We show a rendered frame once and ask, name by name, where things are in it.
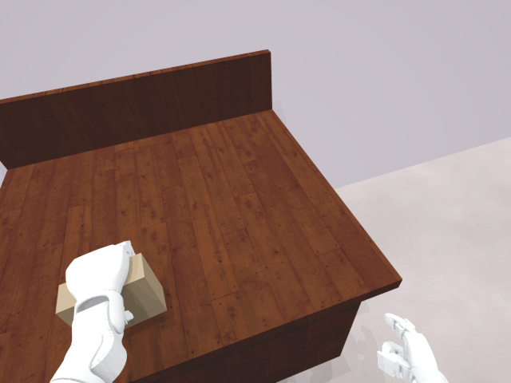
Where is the left robot forearm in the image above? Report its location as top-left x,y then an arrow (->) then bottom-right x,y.
50,290 -> 127,383

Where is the left robot hand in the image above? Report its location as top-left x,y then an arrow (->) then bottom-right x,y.
65,241 -> 136,325

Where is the right robot hand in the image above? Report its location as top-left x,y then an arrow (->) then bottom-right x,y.
377,313 -> 438,383

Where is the table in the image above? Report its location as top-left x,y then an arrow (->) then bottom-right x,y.
0,49 -> 402,383

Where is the right robot forearm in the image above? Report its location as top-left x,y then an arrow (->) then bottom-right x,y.
409,365 -> 449,383

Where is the sponge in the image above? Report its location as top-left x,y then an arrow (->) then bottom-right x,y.
56,253 -> 167,330

